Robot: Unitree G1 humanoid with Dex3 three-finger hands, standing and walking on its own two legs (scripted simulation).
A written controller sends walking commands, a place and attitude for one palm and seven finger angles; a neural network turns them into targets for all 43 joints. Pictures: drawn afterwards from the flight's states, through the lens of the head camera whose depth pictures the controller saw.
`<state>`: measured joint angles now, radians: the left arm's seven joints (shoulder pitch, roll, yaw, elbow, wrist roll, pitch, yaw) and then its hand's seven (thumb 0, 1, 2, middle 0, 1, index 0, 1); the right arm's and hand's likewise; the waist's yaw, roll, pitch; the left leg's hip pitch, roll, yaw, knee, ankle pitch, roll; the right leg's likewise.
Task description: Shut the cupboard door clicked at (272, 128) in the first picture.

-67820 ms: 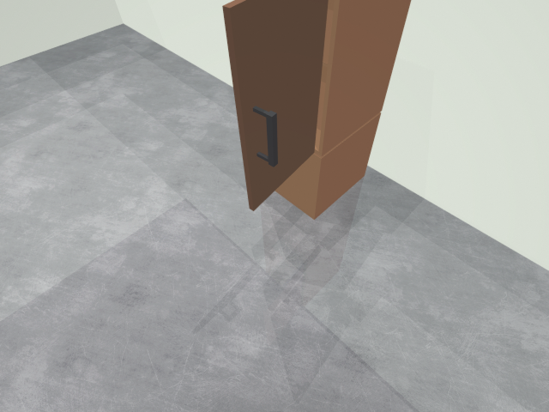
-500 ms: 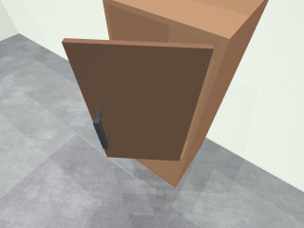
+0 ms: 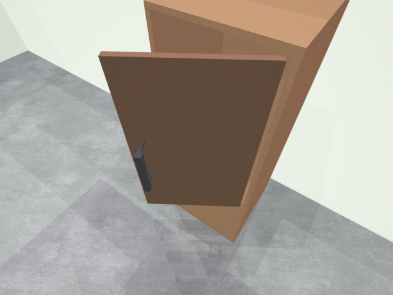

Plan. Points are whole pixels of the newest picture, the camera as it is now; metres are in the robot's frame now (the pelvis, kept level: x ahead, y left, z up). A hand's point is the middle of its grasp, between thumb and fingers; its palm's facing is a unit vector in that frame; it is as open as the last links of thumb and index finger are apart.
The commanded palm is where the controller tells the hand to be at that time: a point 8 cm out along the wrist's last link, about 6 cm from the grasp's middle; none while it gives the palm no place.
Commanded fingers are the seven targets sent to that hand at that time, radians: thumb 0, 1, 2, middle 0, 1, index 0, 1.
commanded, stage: look again from close up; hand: left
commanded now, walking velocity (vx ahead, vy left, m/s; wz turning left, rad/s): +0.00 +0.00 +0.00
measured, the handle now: (145, 167) +0.44 +0.17 -0.06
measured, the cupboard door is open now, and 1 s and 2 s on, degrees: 33 33 33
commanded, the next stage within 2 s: raise the hand and make a fist in 0.02 s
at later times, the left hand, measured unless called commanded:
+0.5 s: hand (126, 293) +0.14 +0.15 -0.07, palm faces +0.04 -1.00 +0.01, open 6.3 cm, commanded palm +0.10 +0.22 -0.07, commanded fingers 0.00 0.90 0.90 -0.55 -0.68 -0.55 -0.68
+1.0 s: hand (109, 286) +0.15 +0.19 -0.06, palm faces +0.12 -0.99 -0.05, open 4.0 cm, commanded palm +0.12 +0.23 -0.07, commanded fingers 0.00 0.90 0.90 -1.01 -1.18 -1.01 -1.18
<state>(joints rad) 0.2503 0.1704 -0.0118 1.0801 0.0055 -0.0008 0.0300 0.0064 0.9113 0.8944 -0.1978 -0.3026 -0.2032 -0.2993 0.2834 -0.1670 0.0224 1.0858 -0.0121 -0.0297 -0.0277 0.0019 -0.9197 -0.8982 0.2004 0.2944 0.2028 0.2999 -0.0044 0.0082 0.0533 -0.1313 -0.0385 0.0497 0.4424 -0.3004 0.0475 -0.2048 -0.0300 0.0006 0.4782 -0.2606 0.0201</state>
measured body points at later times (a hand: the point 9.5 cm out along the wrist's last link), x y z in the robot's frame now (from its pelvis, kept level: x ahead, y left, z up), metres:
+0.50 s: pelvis -0.04 -0.04 -0.08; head +0.01 -0.01 +0.37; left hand +0.13 +0.21 -0.07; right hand +0.18 -0.29 -0.11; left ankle -0.04 +0.09 -0.74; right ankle +0.00 -0.13 -0.74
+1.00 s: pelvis -0.06 -0.02 -0.11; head +0.01 -0.02 +0.34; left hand +0.14 +0.24 -0.06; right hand +0.09 -0.26 -0.20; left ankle -0.04 +0.09 -0.74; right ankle +0.00 -0.13 -0.74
